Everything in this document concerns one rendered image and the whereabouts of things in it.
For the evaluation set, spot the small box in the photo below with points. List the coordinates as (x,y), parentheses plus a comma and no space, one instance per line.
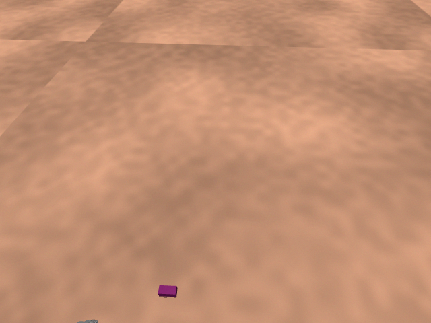
(167,291)

